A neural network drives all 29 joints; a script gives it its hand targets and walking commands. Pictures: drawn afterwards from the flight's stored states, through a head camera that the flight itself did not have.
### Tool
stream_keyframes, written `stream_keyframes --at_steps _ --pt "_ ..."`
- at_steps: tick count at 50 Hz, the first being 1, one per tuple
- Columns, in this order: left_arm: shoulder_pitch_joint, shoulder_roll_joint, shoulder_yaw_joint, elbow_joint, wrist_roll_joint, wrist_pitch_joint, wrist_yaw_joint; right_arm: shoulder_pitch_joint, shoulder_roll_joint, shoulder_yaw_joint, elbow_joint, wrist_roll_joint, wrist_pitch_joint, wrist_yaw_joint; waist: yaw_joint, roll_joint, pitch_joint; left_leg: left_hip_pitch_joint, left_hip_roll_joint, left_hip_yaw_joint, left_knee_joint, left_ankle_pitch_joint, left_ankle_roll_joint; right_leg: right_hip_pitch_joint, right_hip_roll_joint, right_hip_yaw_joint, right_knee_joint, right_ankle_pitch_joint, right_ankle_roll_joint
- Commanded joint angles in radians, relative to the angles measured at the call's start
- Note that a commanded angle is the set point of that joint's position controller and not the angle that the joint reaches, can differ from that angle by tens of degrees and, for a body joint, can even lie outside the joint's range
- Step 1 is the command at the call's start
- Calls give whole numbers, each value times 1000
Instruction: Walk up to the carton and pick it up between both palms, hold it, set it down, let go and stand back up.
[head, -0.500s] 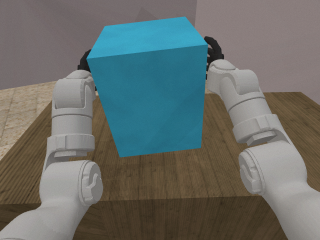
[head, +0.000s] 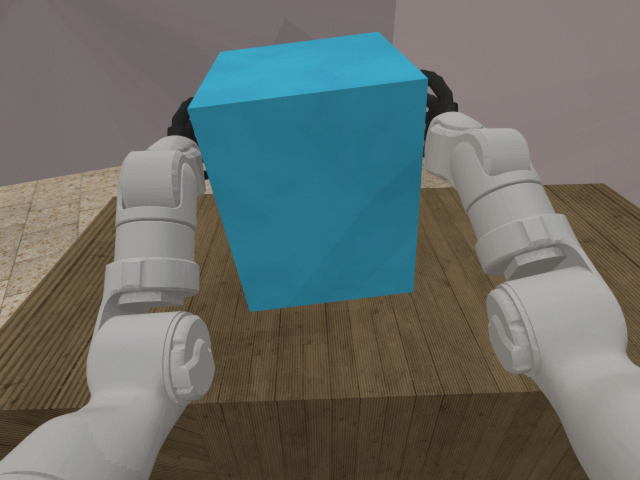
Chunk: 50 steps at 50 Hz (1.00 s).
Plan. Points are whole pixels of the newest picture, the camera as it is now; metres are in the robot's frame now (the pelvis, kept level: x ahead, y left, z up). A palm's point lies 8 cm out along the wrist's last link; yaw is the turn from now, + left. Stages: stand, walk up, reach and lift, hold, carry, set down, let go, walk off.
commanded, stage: hold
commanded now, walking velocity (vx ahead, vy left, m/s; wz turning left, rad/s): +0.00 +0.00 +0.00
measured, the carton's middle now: (315, 169) +0.39 +0.00 +0.27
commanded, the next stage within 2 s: none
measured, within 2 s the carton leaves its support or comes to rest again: neither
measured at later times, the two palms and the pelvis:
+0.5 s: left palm (168, 159) +0.37 +0.16 +0.30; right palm (424, 132) +0.37 -0.13 +0.32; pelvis +0.00 +0.01 +0.00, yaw +1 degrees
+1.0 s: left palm (179, 155) +0.37 +0.15 +0.31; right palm (434, 139) +0.37 -0.14 +0.32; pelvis +0.00 +0.00 +0.00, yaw +0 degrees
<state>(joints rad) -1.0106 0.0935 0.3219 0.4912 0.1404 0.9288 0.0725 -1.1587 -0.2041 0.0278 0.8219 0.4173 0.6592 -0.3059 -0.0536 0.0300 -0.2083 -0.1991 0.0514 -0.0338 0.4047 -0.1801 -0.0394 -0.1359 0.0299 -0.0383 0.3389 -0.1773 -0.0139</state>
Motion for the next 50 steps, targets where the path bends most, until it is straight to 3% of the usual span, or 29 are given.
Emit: stream_keyframes --at_steps 1,4,8,9,11,14,17,18,20,21,23,24,25,28,29,31,33,37,38,40,41,43,44,45,46,47,48,49,50 --pt "-915 -518 -226 -158 -137 -135 -193 -823 755 176 -281 194 23 137 4 -46 -300 46 -114 0 -50 103 32 182 17 73 -39 275 104" --pt "-954 -516 -273 -200 -174 -138 -205 -862 768 175 -342 187 17 118 -25 -66 -370 77 -115 -12 -38 115 23 185 9 60 -25 363 116" --pt "-982 -566 -341 -257 -218 -145 -200 -915 780 202 -453 213 8 100 -37 -9 -454 93 -121 -20 -18 187 -4 226 26 51 6 464 115" --pt "-1008 -547 -322 -259 -227 -153 -196 -896 784 189 -444 203 18 97 -53 -43 -446 90 -127 -24 -24 162 5 211 17 63 -3 455 122" --pt "-929 -550 -311 -242 -211 -144 -200 -861 785 202 -430 209 22 96 -25 -30 -386 91 -111 -23 -29 197 4 204 25 64 -8 419 112" --pt "-933 -553 -312 -275 -179 -129 -205 -804 754 162 -371 182 41 90 -53 10 -320 104 -105 -24 -40 168 -8 153 19 50 -15 319 107" --pt "-932 -601 -356 -233 -184 -113 -212 -850 707 152 -353 188 36 110 -58 43 -305 126 -85 -26 -49 165 -20 102 47 41 -42 195 75" --pt "-980 -569 -317 -250 -168 -121 -213 -841 733 143 -312 185 40 116 -39 15 -309 123 -89 -20 -63 153 -8 125 41 41 -42 176 76" --pt "-929 -623 -349 -263 -165 -111 -207 -862 698 151 -374 204 29 127 -42 64 -360 154 -77 -25 -47 254 -36 152 63 28 -34 226 60" --pt "-941 -629 -371 -272 -175 -95 -210 -806 660 138 -304 201 47 131 -56 97 -292 140 -69 -22 -49 249 -59 135 68 38 -30 211 48" --pt "-1026 -623 -382 -331 -202 -123 -191 -868 697 172 -370 214 25 148 -28 79 -423 155 -73 -22 -36 282 -57 142 74 33 -26 206 49" --pt "-1012 -638 -372 -260 -210 -117 -179 -912 693 167 -368 225 24 152 -22 86 -399 141 -78 -25 -41 232 -54 118 76 44 -32 166 49" --pt "-1003 -652 -411 -315 -228 -125 -173 -860 675 146 -326 210 23 157 -60 113 -412 158 -62 -41 -38 293 -81 95 80 40 -24 183 44" --pt "-958 -629 -368 -283 -208 -120 -158 -861 696 168 -347 224 16 170 -5 68 -395 153 -72 -19 -25 290 -52 121 72 49 -28 228 48" --pt "-963 -621 -358 -264 -198 -116 -155 -792 656 130 -268 198 32 170 -39 91 -356 146 -72 -31 -44 251 -63 100 67 45 -43 197 45" --pt "-927 -601 -314 -217 -181 -112 -163 -832 697 162 -277 211 29 171 0 22 -360 135 -74 -13 -46 221 -36 129 66 60 -44 204 55" --pt "-949 -607 -336 -286 -185 -117 -161 -784 692 158 -243 227 34 173 -11 75 -368 131 -75 -19 -48 243 -46 143 68 56 -27 236 52" --pt "-964 -584 -295 -161 -163 -115 -180 -891 699 143 -271 200 21 169 2 -1 -315 90 -82 -14 -52 144 -16 122 53 57 -49 167 59" --pt "-999 -583 -320 -270 -192 -136 -170 -915 762 187 -367 231 3 172 27 -20 -468 103 -86 -9 -37 192 -6 186 59 47 -22 249 75" --pt "-986 -578 -307 -205 -193 -133 -170 -883 750 162 -325 210 18 159 -7 -32 -406 93 -98 -8 -41 191 -7 193 45 64 -33 304 74" --pt "-979 -592 -297 -183 -191 -135 -166 -975 772 188 -416 227 1 160 30 -39 -432 79 -104 -11 -30 180 8 176 50 58 -35 259 87" --pt "-1033 -577 -283 -199 -196 -157 -158 -948 796 176 -360 208 3 160 20 -43 -434 84 -105 -12 -35 150 8 176 48 59 -33 233 82" --pt "-1018 -572 -303 -221 -217 -161 -153 -968 800 203 -432 223 -3 160 30 -37 -445 92 -102 -11 -28 164 13 161 50 57 -23 259 84" --pt "-1044 -554 -281 -239 -203 -170 -146 -916 808 195 -351 236 11 152 30 -23 -434 91 -109 -10 -34 155 14 168 35 64 -22 269 94" --pt "-1017 -567 -295 -216 -215 -161 -147 -912 794 173 -355 224 8 153 17 -34 -426 91 -108 -16 -36 161 14 159 39 59 -30 267 86" --pt "-1037 -585 -330 -194 -199 -158 -156 -904 769 153 -320 201 9 146 -16 19 -410 97 -97 -17 -40 123 -9 126 40 59 -32 218 72" --pt "-981 -587 -313 -171 -205 -150 -155 -937 767 166 -382 213 3 144 -7 -5 -419 99 -100 -22 -32 168 1 133 37 54 -37 261 84" --pt "-988 -570 -298 -141 -200 -145 -166 -903 746 135 -333 192 20 133 -26 -27 -349 80 -98 -22 -45 97 4 114 32 57 -44 209 82" --pt "-927 -545 -243 -72 -169 -140 -171 -934 767 161 -361 202 14 128 12 -81 -341 76 -104 -14 -46 97 32 133 29 59 -52 222 94"
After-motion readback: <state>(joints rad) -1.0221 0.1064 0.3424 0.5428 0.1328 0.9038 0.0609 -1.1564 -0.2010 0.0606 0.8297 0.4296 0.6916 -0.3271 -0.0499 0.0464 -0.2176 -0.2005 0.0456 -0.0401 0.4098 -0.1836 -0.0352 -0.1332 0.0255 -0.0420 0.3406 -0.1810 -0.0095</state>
